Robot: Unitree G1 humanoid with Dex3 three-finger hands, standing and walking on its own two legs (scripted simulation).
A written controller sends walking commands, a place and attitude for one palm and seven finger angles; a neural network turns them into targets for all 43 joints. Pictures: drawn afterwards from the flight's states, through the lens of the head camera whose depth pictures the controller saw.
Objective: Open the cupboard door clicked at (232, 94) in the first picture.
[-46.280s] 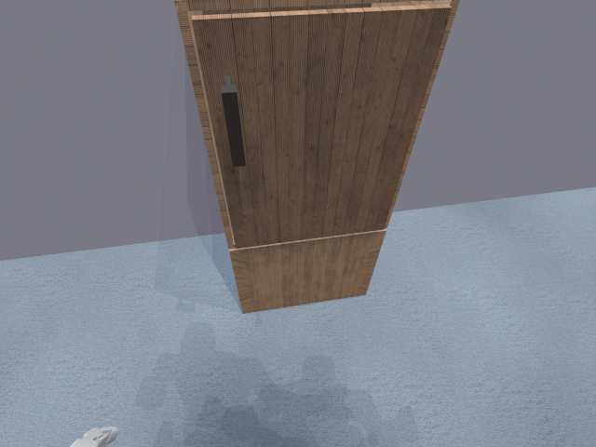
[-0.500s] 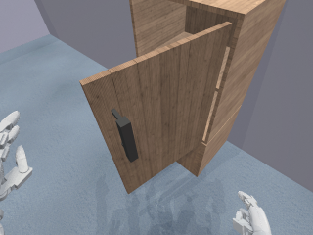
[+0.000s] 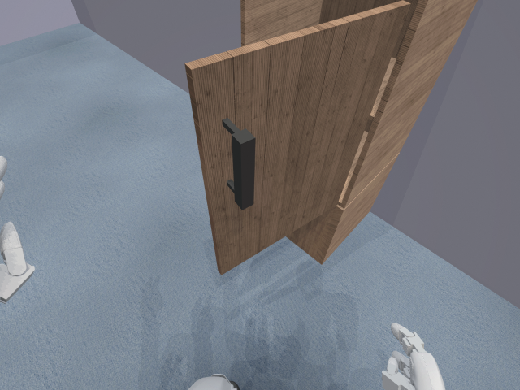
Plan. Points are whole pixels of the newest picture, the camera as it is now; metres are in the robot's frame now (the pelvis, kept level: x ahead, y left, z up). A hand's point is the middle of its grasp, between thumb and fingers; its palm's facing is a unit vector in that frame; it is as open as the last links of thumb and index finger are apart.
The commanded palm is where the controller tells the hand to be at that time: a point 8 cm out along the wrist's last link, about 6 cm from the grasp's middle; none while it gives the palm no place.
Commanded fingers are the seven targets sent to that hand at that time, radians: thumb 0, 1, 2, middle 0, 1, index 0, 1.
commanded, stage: step back with the hand held close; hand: left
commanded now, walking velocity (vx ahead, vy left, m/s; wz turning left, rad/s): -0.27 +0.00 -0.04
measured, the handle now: (236, 165) +0.44 +0.07 +0.10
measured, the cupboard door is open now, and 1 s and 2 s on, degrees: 78 78 78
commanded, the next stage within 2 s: stop stepping back and stand still in 0.36 s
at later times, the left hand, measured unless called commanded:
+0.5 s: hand out of the picture +0.09 +0.26 +0.18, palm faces +0.41 -0.80 -0.44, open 7.4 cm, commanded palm +0.03 +0.29 +0.19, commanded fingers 0.00 0.90 0.90 -0.20 -0.30 -0.20 -0.30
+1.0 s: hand out of the picture -0.01 +0.24 +0.18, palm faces +0.37 -0.80 -0.47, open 7.4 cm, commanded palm -0.05 +0.28 +0.19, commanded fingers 0.00 0.90 0.90 -0.20 -0.30 -0.20 -0.30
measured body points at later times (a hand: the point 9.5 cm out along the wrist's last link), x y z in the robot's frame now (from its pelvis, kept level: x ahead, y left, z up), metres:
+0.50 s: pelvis -0.13 +0.00 -0.01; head -0.09 +0.02 +0.44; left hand +0.06 +0.30 +0.21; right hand +0.07 -0.21 -0.08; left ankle +0.08 +0.10 -0.72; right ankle -0.25 -0.10 -0.73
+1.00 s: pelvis -0.22 -0.01 +0.02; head -0.24 -0.01 +0.47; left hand -0.03 +0.28 +0.21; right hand -0.14 -0.28 -0.09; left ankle -0.17 +0.13 -0.67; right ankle -0.22 -0.07 -0.73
